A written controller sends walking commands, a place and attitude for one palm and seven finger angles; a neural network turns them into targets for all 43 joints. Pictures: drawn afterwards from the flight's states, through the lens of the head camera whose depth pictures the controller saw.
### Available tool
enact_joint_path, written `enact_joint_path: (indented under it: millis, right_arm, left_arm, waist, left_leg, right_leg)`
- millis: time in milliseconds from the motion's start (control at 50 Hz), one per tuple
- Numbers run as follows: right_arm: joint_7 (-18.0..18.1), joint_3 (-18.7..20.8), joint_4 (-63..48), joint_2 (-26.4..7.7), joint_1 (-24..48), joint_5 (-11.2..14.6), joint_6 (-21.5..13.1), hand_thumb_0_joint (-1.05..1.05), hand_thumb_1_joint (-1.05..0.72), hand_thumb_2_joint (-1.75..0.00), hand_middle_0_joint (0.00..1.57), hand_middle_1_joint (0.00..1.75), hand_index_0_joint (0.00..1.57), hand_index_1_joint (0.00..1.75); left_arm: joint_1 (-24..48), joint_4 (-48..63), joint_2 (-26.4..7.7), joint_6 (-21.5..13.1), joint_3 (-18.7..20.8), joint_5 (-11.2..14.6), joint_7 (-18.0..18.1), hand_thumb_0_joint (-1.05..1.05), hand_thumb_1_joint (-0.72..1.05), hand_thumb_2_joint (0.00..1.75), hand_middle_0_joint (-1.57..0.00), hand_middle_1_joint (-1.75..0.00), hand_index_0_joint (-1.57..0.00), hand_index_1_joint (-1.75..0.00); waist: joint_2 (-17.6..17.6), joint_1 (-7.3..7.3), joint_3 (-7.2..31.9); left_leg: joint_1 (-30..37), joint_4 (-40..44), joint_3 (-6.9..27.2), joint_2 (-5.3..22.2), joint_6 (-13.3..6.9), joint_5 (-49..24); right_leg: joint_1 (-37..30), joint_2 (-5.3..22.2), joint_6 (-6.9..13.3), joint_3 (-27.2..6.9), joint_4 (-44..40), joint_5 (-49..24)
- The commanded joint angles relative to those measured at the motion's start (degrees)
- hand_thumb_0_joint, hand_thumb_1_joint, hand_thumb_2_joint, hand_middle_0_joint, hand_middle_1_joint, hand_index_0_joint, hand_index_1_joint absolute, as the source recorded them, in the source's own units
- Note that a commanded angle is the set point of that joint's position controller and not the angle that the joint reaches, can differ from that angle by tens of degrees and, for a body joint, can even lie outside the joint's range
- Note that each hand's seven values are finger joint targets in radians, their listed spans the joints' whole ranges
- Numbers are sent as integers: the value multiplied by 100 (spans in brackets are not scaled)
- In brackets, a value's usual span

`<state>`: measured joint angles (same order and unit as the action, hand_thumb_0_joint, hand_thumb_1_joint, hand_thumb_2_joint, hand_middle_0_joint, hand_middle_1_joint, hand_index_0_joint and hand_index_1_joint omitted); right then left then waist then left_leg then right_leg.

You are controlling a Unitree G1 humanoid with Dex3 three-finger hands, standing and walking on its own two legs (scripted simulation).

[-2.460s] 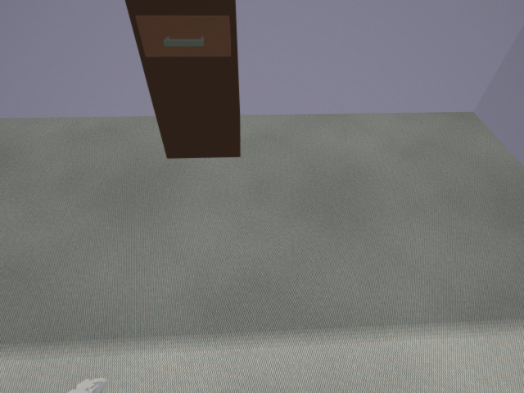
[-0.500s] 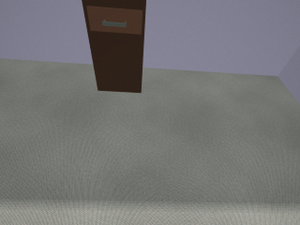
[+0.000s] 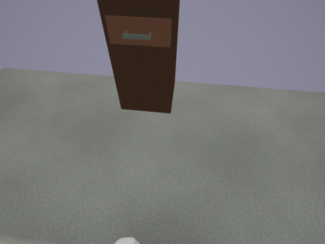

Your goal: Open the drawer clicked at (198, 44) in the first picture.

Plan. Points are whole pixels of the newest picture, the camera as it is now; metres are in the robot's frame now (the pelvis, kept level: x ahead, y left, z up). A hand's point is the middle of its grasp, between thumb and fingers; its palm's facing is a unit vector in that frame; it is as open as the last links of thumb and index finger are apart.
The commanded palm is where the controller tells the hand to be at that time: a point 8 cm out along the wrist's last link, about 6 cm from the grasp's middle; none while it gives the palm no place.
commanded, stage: walk to a spot facing it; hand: left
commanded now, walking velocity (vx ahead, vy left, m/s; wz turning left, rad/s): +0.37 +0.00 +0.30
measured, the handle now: (137, 34) +1.22 +0.19 -0.07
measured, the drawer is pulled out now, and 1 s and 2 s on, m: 0.00 0.00 0.00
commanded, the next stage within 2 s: turn to face it in 0.56 s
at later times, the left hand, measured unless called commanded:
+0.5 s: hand (85, 235) +0.18 +0.24 -0.18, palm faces +0.19 -0.97 -0.14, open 7.3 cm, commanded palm none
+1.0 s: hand (114, 149) +0.46 +0.20 -0.16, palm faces +0.07 -0.97 -0.23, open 7.2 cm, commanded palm none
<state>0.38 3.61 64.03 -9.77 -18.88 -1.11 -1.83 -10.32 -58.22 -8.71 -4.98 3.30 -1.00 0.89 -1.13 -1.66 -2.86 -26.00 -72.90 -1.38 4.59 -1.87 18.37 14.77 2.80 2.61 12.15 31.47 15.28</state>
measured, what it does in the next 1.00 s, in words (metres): walks ahead: left foot, then right foot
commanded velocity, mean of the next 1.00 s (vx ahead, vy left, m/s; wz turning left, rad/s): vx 0.21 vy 0.00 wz -0.04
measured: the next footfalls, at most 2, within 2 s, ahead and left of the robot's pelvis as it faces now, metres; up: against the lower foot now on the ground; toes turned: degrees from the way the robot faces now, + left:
left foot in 0.32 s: +0.28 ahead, +0.14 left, +0.00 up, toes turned +15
right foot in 0.86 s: +0.51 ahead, -0.06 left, +0.00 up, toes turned -4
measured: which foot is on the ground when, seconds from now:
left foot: up 0.00-0.30, down 0.32-0.88, up 0.90-1.00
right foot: down 0.00-0.32, up 0.34-0.84, down 0.86-1.00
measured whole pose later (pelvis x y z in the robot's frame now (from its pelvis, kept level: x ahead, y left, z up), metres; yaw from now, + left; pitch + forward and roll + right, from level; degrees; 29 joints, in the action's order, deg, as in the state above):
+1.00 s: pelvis +0.39 +0.02 +0.00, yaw +2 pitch -2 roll +1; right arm 1.7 2.3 64.8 -7.7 -18.8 -0.5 -0.2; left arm -9.4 -58.0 -8.4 -1.9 2.8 -0.4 1.4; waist -1.8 -1.7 -5.8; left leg -18.8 -63.9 -3.9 3.9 1.5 28.2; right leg 19.2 0.1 4.6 7.3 31.8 10.8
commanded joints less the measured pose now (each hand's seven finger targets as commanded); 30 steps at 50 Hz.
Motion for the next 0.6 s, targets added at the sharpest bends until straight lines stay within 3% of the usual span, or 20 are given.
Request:
enact_joint_path:
  millis: [0,60,100,140,200,220,240,260,280,300,320,360,380,420,440,480,580]
  right_arm:
    - [-97,-8,-344,60,-271,-44,125,0,-90,-90,20,30,20,30]
    - [-200,-14,-598,4,265,-36,114,0,-90,-90,20,30,20,30]
    - [-253,-52,-770,-24,753,-30,70,0,-90,-90,20,30,20,30]
    - [-294,-93,-910,-29,1215,-26,23,0,-90,-90,20,30,20,30]
    - [-304,-91,-1003,-130,1420,-24,-19,0,-90,-90,20,30,20,30]
    - [-284,-72,-996,-221,1280,-28,-52,0,-90,-90,20,30,20,30]
    - [-245,-41,-889,-311,850,-45,-80,0,-90,-90,20,30,20,30]
    - [-209,21,-665,-501,99,-79,-110,0,-90,-90,20,30,20,30]
    - [-141,163,-479,-1066,-768,-113,-138,0,-90,-90,20,30,20,30]
    - [-67,306,-356,-1704,-1277,-83,-160,0,-90,-90,20,30,20,30]
    - [1,283,-317,-1724,-1277,33,-99,0,-90,-90,20,30,20,30]
    - [80,168,-463,-1161,-426,36,-197,0,-90,-90,20,30,20,30]
    - [80,74,-530,-895,-137,26,-246,0,-90,-90,20,30,20,30]
    - [83,3,-492,-638,44,35,-319,0,-90,-90,20,30,20,30]
    - [84,-21,-489,-586,77,41,-329,0,-90,-90,20,30,20,30]
    - [88,-1,-491,-464,36,37,-330,0,-90,-90,20,30,20,30]
    - [113,-8,-325,-550,-257,55,-331,0,-90,-90,20,30,20,30]
  left_arm:
    - [-722,-152,-455,-18,-23,-79,-4,0,90,90,-20,-30,-20,-30]
    - [-856,-182,-598,-54,-24,-68,-7,0,90,90,-20,-30,-20,-30]
    - [-1083,-259,-684,-64,-31,-55,-5,0,90,90,-20,-30,-20,-30]
    - [-1375,-352,-760,-54,-37,-57,9,0,90,90,-20,-30,-20,-30]
    - [-1596,-438,-907,-11,-15,-64,23,0,90,90,-20,-30,-20,-30]
    - [-1595,-449,-960,-6,5,-71,26,0,90,90,-20,-30,-20,-30]
    - [-1517,-436,-1034,-3,18,-64,30,0,90,90,-20,-30,-20,-30]
    - [-1457,-417,-1080,10,23,-31,31,0,90,90,-20,-30,-20,-30]
    - [-1483,-312,-943,19,30,21,-16,0,90,90,-20,-30,-20,-30]
    - [-1542,-95,-617,22,-46,84,-99,0,90,90,-20,-30,-20,-30]
    - [-1085,84,-823,41,-27,51,-71,0,90,90,-20,-30,-20,-30]
    - [-720,-5,-629,61,-5,34,-78,0,90,90,-20,-30,-20,-30]
    - [-769,-126,-583,102,9,-6,-103,0,90,90,-20,-30,-20,-30]
    - [-1079,-271,-406,223,-11,-51,-118,0,90,90,-20,-30,-20,-30]
    - [-1214,-290,-300,295,-14,-66,-109,0,90,90,-20,-30,-20,-30]
    - [-1181,-255,-225,402,2,-95,-103,0,90,90,-20,-30,-20,-30]
    - [-500,0,-353,480,44,-72,-150,0,90,90,-20,-30,-20,-30]
  waist:
    - [823,-64,-453]
    - [771,-14,-441]
    - [685,144,-417]
    - [627,335,-467]
    - [606,382,-344]
    - [552,297,-242]
    - [516,61,-6]
    - [376,-275,458]
    - [-504,-646,1190]
    - [-1868,-655,1517]
    - [-1131,-655,1403]
    - [-349,-334,626]
    - [-153,-143,329]
    - [-86,137,136]
    - [-283,235,119]
    - [-275,282,-83]
    - [-412,228,-350]
  left_leg:
    - [-519,550,68,387,183,-610]
    - [-681,1538,-151,404,249,-981]
    - [-741,2309,-329,356,248,-1041]
    - [-707,2872,-479,254,187,-1022]
    - [-505,3356,-648,98,21,-731]
    - [-154,3530,-716,12,-61,-515]
    - [454,3757,-839,-189,-141,-438]
    - [1610,4201,-871,-355,-236,-764]
    - [3156,4521,243,370,-520,-1090]
    - [4260,5187,2598,1889,-1147,-1846]
    - [4237,5457,2871,2106,-1329,-1879]
    - [3156,5533,1878,1769,-1046,-2437]
    - [2535,5642,1361,1523,-864,-2535]
    - [1855,5876,704,1195,-677,-2507]
    - [1670,6001,536,1116,-683,-2298]
    - [1438,6242,391,1017,-716,-1881]
    - [1938,6413,245,1023,-742,-1910]
  right_leg:
    - [543,1509,292,-989,-2231,-168]
    - [127,1381,315,-602,-2245,-626]
    - [-374,1361,326,-469,-2111,-1202]
    - [-793,1404,314,-434,-1966,-1776]
    - [-1422,1542,305,-366,-1675,-2513]
    - [-1491,1617,316,-311,-1299,-3097]
    - [-1475,1562,260,-127,-655,-3764]
    - [-1147,1347,93,138,423,-3904]
    - [-76,871,-169,295,1923,-2485]
    - [1703,-44,-433,99,3781,1520]
    - [2154,120,-312,-710,4432,1713]
    - [2396,553,-340,-978,4621,828]
    - [2080,679,-371,-1086,4394,534]
    - [1589,694,-437,-1054,4001,231]
    - [1489,689,-472,-1032,3802,150]
    - [1575,690,-528,-995,3511,-157]
    - [2197,690,-589,-1016,2731,-693]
